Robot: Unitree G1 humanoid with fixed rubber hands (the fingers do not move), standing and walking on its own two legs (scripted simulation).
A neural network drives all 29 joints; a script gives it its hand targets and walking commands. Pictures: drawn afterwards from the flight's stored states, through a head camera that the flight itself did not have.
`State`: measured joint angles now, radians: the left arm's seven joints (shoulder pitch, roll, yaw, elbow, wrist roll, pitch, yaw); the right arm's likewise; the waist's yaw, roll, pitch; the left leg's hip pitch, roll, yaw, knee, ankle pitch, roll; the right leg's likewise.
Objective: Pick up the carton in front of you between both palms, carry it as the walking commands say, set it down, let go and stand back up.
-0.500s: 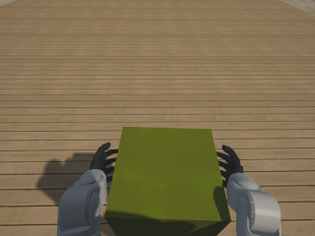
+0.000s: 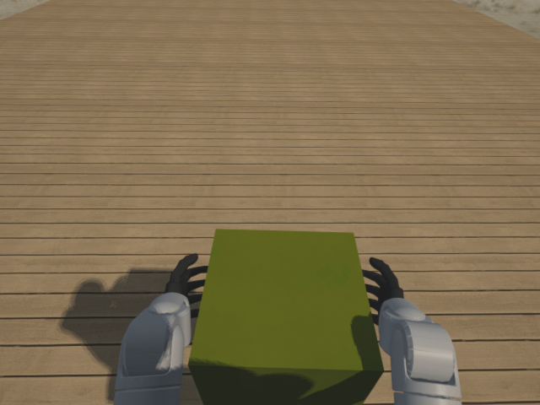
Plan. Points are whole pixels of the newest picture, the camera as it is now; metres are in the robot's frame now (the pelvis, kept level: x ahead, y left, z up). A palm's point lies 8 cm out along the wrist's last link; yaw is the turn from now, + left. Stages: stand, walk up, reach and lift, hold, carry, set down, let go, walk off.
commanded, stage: carry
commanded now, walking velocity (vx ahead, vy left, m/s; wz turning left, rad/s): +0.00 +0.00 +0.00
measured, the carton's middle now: (281, 332) +0.26 +0.00 -0.01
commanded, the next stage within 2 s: hold in 0.82 s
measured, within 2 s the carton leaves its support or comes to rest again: neither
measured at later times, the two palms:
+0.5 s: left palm (186, 308) +0.27 +0.14 +0.04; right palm (385, 313) +0.27 -0.15 +0.04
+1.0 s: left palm (200, 311) +0.27 +0.12 +0.04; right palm (407, 329) +0.25 -0.18 +0.04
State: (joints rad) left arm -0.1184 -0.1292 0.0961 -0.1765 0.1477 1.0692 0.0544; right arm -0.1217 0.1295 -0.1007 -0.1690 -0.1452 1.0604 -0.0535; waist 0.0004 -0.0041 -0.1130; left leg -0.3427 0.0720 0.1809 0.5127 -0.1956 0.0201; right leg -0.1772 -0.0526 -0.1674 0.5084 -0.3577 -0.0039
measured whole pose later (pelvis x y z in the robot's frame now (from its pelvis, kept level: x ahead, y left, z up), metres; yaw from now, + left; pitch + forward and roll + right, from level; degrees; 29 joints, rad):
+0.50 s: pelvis -0.02 +0.00 +0.00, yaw +0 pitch +2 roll +0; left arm -0.23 -0.14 0.18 0.17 0.24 0.69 0.01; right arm -0.23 0.14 -0.19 0.18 -0.23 0.68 -0.01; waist 0.00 0.00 -0.06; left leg -0.38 0.08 0.17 0.51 -0.16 0.02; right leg -0.22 -0.04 -0.17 0.53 -0.34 -0.02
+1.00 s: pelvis -0.03 -0.01 +0.01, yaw -5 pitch -5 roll +0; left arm -0.20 -0.14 0.17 0.13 0.24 0.73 0.02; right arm -0.22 0.14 -0.18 0.19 -0.24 0.69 0.00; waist 0.00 -0.02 0.06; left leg -0.17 0.03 -0.02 0.38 -0.12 -0.03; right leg -0.05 0.01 -0.03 0.41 -0.26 -0.02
